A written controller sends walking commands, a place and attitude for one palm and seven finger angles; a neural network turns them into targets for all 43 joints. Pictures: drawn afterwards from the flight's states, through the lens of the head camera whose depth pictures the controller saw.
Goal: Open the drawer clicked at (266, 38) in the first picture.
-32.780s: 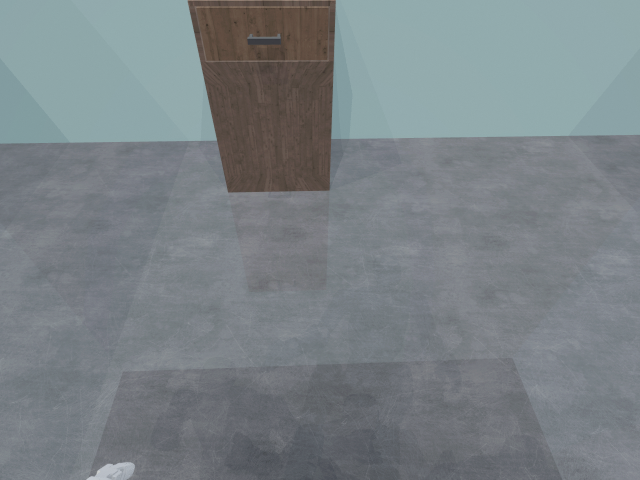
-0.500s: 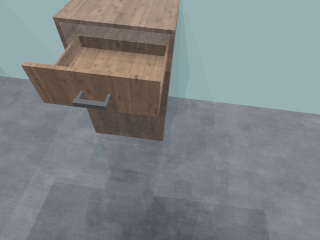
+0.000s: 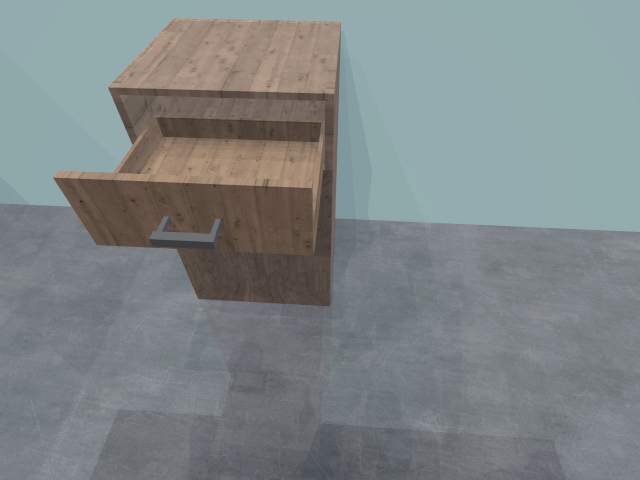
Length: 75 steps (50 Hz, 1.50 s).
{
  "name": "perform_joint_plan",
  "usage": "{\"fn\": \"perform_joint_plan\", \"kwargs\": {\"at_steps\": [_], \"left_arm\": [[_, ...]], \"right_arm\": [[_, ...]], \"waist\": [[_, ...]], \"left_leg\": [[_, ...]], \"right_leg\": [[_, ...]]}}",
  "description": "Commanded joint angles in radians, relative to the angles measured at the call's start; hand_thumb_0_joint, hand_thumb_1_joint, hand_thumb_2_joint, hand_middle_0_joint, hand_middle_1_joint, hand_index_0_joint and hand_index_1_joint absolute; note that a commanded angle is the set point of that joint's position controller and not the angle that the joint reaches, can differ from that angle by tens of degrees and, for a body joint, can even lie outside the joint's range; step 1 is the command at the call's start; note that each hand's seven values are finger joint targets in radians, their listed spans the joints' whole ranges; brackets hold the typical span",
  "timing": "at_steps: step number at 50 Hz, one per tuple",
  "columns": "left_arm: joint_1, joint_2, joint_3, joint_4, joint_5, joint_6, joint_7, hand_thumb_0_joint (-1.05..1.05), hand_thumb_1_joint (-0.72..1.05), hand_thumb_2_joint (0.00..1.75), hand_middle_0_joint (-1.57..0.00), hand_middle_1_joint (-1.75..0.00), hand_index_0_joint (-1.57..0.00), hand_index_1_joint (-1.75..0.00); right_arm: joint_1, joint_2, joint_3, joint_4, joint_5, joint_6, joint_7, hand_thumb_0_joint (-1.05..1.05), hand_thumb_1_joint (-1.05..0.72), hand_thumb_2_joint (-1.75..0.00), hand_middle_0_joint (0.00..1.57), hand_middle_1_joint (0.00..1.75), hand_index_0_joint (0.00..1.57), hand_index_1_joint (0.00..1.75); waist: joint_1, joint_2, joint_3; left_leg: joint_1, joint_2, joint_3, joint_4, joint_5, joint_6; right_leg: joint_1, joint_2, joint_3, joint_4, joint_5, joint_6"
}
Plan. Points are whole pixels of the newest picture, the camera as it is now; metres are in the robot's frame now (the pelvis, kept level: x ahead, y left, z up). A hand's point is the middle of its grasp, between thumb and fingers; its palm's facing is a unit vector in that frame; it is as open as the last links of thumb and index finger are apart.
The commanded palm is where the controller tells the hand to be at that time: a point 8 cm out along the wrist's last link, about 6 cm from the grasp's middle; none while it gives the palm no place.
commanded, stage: let the arm hang, fingers relaxed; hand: left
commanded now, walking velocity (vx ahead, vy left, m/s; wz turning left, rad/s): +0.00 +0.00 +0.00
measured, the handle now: (187, 231) +0.53 +0.28 -0.04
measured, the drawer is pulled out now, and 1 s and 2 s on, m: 0.30 0.30 0.30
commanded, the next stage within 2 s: look to check the result in 0.16 s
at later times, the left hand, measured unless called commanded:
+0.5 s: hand out of the picture -0.01 +0.17 -0.17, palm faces +0.04 -0.98 -0.20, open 7.3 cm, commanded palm none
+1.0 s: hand out of the picture +0.02 +0.16 -0.17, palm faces +0.03 -0.98 -0.21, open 7.3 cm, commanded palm none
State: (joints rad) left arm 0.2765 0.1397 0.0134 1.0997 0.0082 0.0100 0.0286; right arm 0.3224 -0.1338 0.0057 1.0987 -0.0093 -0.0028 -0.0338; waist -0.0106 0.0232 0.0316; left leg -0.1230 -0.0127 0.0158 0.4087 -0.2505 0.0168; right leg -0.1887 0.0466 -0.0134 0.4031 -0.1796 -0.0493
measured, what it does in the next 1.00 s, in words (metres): stands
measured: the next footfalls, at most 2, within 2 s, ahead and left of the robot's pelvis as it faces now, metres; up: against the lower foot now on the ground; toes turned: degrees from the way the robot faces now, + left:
none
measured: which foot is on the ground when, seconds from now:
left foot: down 0.00-1.00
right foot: down 0.00-1.00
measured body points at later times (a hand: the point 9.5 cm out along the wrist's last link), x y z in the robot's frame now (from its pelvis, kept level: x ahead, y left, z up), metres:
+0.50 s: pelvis +0.00 +0.00 +0.00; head +0.01 -0.01 +0.45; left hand -0.01 +0.22 -0.16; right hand -0.04 -0.21 -0.17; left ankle -0.02 +0.11 -0.74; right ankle +0.03 -0.09 -0.74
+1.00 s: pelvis +0.01 -0.01 +0.00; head +0.02 -0.03 +0.45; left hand +0.02 +0.21 -0.15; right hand -0.01 -0.22 -0.17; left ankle -0.02 +0.11 -0.74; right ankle +0.03 -0.09 -0.74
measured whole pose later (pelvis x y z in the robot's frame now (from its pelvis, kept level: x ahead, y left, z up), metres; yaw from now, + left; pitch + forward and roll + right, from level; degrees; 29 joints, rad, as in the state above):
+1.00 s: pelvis +0.01 -0.01 +0.00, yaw +0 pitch -2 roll +0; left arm 0.27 0.14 0.02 1.12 0.01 0.00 0.03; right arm 0.31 -0.14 -0.01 1.11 -0.01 -0.01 -0.04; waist -0.01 0.02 0.05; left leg -0.11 0.01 0.02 0.39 -0.26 0.00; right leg -0.19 0.07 -0.01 0.40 -0.19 -0.07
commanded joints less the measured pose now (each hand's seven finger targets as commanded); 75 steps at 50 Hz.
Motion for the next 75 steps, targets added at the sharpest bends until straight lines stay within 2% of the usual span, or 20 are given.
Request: {"fn": "perform_joint_plan", "kwargs": {"at_steps": [1, 4, 5, 9, 11, 15, 17, 23, 32, 33, 38, 41, 45, 46, 49, 52, 55, 64, 70, 75], "left_arm": [[0.068, 0.111, 0.019, -0.019, 0.004, -0.017, 0.01, 0.0, 0.9, 0.9, -0.2, -0.3, -0.2, -0.3], [0.069, 0.11, 0.019, -0.015, 0.002, -0.016, 0.01, 0.0, 0.9, 0.9, -0.2, -0.3, -0.2, -0.3], [0.072, 0.11, 0.02, -0.013, 0.002, -0.016, 0.01, 0.0, 0.9, 0.9, -0.2, -0.3, -0.2, -0.3], [0.074, 0.101, 0.019, -0.009, 0.002, -0.015, 0.011, 0.0, 0.9, 0.9, -0.2, -0.3, -0.2, -0.3], [0.078, 0.102, 0.018, -0.008, 0.003, -0.015, 0.012, 0.0, 0.9, 0.9, -0.2, -0.3, -0.2, -0.3], [0.083, 0.1, 0.02, -0.005, 0.002, -0.017, 0.012, 0.0, 0.9, 0.9, -0.2, -0.3, -0.2, -0.3], [0.079, 0.097, 0.02, -0.004, 0.002, -0.017, 0.013, 0.0, 0.9, 0.9, -0.2, -0.3, -0.2, -0.3], [0.085, 0.093, 0.019, 0.001, 0.002, -0.016, 0.014, 0.0, 0.9, 0.9, -0.2, -0.3, -0.2, -0.3], [0.082, 0.094, 0.021, -0.001, 0.003, -0.022, 0.015, 0.0, 0.9, 0.9, -0.2, -0.3, -0.2, -0.3], [0.079, 0.095, 0.021, -0.002, 0.002, -0.021, 0.015, 0.0, 0.9, 0.9, -0.2, -0.3, -0.2, -0.3], [0.069, 0.099, 0.023, -0.004, 0.002, -0.023, 0.015, 0.0, 0.9, 0.9, -0.2, -0.3, -0.2, -0.3], [0.071, 0.1, 0.023, -0.005, 0.003, -0.024, 0.016, 0.0, 0.9, 0.9, -0.2, -0.3, -0.2, -0.3], [0.062, 0.112, 0.027, -0.008, 0.001, -0.028, 0.015, 0.0, 0.9, 0.9, -0.2, -0.3, -0.2, -0.3], [0.063, 0.108, 0.026, -0.006, 0.002, -0.028, 0.016, 0.0, 0.9, 0.9, -0.2, -0.3, -0.2, -0.3], [0.053, 0.116, 0.027, -0.01, 0.002, -0.026, 0.015, 0.0, 0.9, 0.9, -0.2, -0.3, -0.2, -0.3], [0.05, 0.118, 0.026, -0.01, 0.002, -0.027, 0.015, 0.0, 0.9, 0.9, -0.2, -0.3, -0.2, -0.3], [0.045, 0.13, 0.03, -0.014, 0.001, -0.027, 0.014, 0.0, 0.9, 0.9, -0.2, -0.3, -0.2, -0.3], [0.036, 0.14, 0.033, -0.016, 0.0, -0.03, 0.014, 0.0, 0.9, 0.9, -0.2, -0.3, -0.2, -0.3], [0.034, 0.138, 0.032, -0.012, -0.001, -0.03, 0.014, 0.0, 0.9, 0.9, -0.2, -0.3, -0.2, -0.3], [0.033, 0.144, 0.033, -0.012, -0.001, -0.03, 0.014, 0.0, 0.9, 0.9, -0.2, -0.3, -0.2, -0.3]], "right_arm": [[0.081, -0.079, -0.018, -0.019, 0.0, -0.008, -0.01, 0.0, -0.9, -0.9, 0.2, 0.3, 0.2, 0.3], [0.091, -0.071, -0.016, -0.01, -0.002, -0.007, -0.011, 0.0, -0.9, -0.9, 0.2, 0.3, 0.2, 0.3], [0.094, -0.069, -0.018, -0.008, -0.002, -0.005, -0.011, 0.0, -0.9, -0.9, 0.2, 0.3, 0.2, 0.3], [0.109, -0.065, -0.018, -0.001, -0.004, -0.004, -0.011, 0.0, -0.9, -0.9, 0.2, 0.3, 0.2, 0.3], [0.11, -0.067, -0.02, -0.004, -0.001, -0.002, -0.011, 0.0, -0.9, -0.9, 0.2, 0.3, 0.2, 0.3], [0.117, -0.064, -0.021, 0.0, -0.003, -0.004, -0.011, 0.0, -0.9, -0.9, 0.2, 0.3, 0.2, 0.3], [0.127, -0.059, -0.021, 0.002, -0.003, -0.002, -0.011, 0.0, -0.9, -0.9, 0.2, 0.3, 0.2, 0.3], [0.122, -0.061, -0.02, 0.003, -0.003, -0.003, -0.012, 0.0, -0.9, -0.9, 0.2, 0.3, 0.2, 0.3], [0.112, -0.063, -0.023, 0.001, -0.001, -0.007, -0.014, 0.0, -0.9, -0.9, 0.2, 0.3, 0.2, 0.3], [0.109, -0.066, -0.024, 0.001, -0.001, -0.007, -0.014, 0.0, -0.9, -0.9, 0.2, 0.3, 0.2, 0.3], [0.101, -0.067, -0.025, 0.003, -0.001, -0.006, -0.014, 0.0, -0.9, -0.9, 0.2, 0.3, 0.2, 0.3], [0.091, -0.071, -0.028, -0.001, -0.001, -0.006, -0.014, 0.0, -0.9, -0.9, 0.2, 0.3, 0.2, 0.3], [0.087, -0.081, -0.029, -0.002, -0.001, -0.009, -0.014, 0.0, -0.9, -0.9, 0.2, 0.3, 0.2, 0.3], [0.082, -0.078, -0.03, -0.004, 0.0, -0.007, -0.015, 0.0, -0.9, -0.9, 0.2, 0.3, 0.2, 0.3], [0.079, -0.082, -0.029, 0.001, -0.002, -0.005, -0.013, 0.0, -0.9, -0.9, 0.2, 0.3, 0.2, 0.3], [0.081, -0.084, -0.031, -0.001, -0.002, -0.002, -0.013, 0.0, -0.9, -0.9, 0.2, 0.3, 0.2, 0.3], [0.079, -0.09, -0.032, -0.001, -0.003, -0.002, -0.011, 0.0, -0.9, -0.9, 0.2, 0.3, 0.2, 0.3], [0.076, -0.098, -0.033, 0.0, -0.003, -0.001, -0.011, 0.0, -0.9, -0.9, 0.2, 0.3, 0.2, 0.3], [0.07, -0.102, -0.033, 0.0, -0.004, -0.002, -0.012, 0.0, -0.9, -0.9, 0.2, 0.3, 0.2, 0.3], [0.066, -0.106, -0.035, -0.001, -0.002, -0.001, -0.012, 0.0, -0.9, -0.9, 0.2, 0.3, 0.2, 0.3]], "waist": [[0.008, -0.009, 0.062], [0.008, 0.003, 0.071], [0.007, -0.015, 0.074], [0.005, 0.006, 0.08], [0.004, -0.017, 0.089], [0.003, -0.009, 0.067], [-0.001, -0.022, 0.07], [0.002, -0.004, 0.095], [0.0, -0.019, 0.052], [0.001, -0.003, 0.057], [-0.001, -0.022, 0.072], [0.001, -0.006, 0.069], [0.001, -0.018, 0.037], [0.001, -0.019, 0.048], [0.0, -0.003, 0.058], [-0.002, -0.031, 0.066], [-0.002, -0.027, 0.058], [-0.002, -0.028, 0.047], [-0.001, 0.001, 0.047], [0.0, -0.03, 0.048]], "left_leg": [[-0.075, 0.099, -0.088, -0.096, 0.061, 0.029], [-0.088, 0.094, -0.084, -0.095, 0.045, 0.028], [-0.09, 0.093, -0.08, -0.093, 0.036, 0.027], [-0.087, 0.095, -0.087, -0.101, 0.021, 0.028], [-0.089, 0.096, -0.087, -0.098, 0.006, 0.028], [-0.078, 0.093, -0.081, -0.092, 0.019, 0.027], [-0.081, 0.096, -0.083, -0.093, 0.012, 0.027], [-0.088, 0.096, -0.083, -0.096, 0.009, 0.027], [-0.056, 0.103, -0.078, -0.087, 0.069, 0.026], [-0.059, 0.1, -0.076, -0.086, 0.068, 0.024], [-0.062, 0.103, -0.073, -0.091, 0.069, 0.021], [-0.046, 0.102, -0.071, -0.087, 0.083, 0.021], [-0.037, 0.102, -0.066, -0.082, 0.104, 0.019], [-0.032, 0.102, -0.066, -0.08, 0.103, 0.019], [-0.042, 0.1, -0.065, -0.086, 0.082, 0.017], [-0.042, 0.1, -0.061, -0.083, 0.069, 0.017], [-0.042, 0.095, -0.06, -0.085, 0.058, 0.016], [-0.032, 0.095, -0.056, -0.08, 0.075, 0.013], [-0.026, 0.1, -0.055, -0.084, 0.085, 0.012], [-0.029, 0.098, -0.052, -0.084, 0.073, 0.01]], "right_leg": [[-0.003, -0.115, 0.121, -0.084, 0.02, -0.013], [0.001, -0.118, 0.127, -0.091, 0.005, -0.013], [-0.002, -0.12, 0.128, -0.097, -0.01, -0.014], [-0.018, -0.113, 0.132, -0.095, -0.029, -0.015], [-0.03, -0.112, 0.13, -0.1, -0.049, -0.014], [-0.019, -0.116, 0.138, -0.101, -0.038, -0.015], [-0.021, -0.114, 0.134, -0.101, -0.044, -0.015], [-0.039, -0.112, 0.137, -0.099, -0.046, -0.015], [-0.013, -0.114, 0.131, -0.081, 0.039, -0.014], [-0.013, -0.115, 0.134, -0.082, 0.041, -0.014], [-0.014, -0.115, 0.132, -0.084, 0.05, -0.015], [-0.021, -0.114, 0.136, -0.084, 0.063, -0.016], [0.014, -0.12, 0.139, -0.081, 0.109, -0.017], [0.001, -0.119, 0.136, -0.082, 0.114, -0.017], [0.004, -0.119, 0.144, -0.091, 0.087, -0.017], [-0.002, -0.119, 0.145, -0.104, 0.067, -0.016], [0.005, -0.122, 0.156, -0.116, 0.033, -0.016], [0.021, -0.123, 0.16, -0.121, 0.069, -0.015], [0.023, -0.122, 0.159, -0.115, 0.094, -0.017], [0.028, -0.124, 0.157, -0.121, 0.09, -0.011]]}}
